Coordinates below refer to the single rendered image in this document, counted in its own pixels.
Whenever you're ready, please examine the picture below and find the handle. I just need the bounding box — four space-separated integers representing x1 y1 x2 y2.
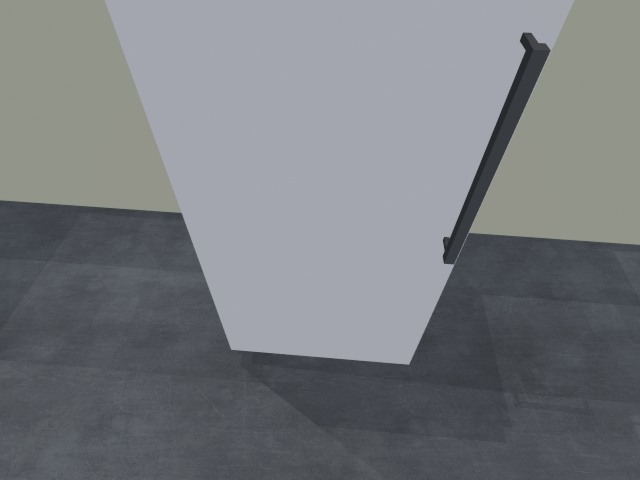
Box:
443 32 551 264

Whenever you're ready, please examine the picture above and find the fridge door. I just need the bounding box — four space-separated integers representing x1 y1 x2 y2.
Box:
105 0 574 365

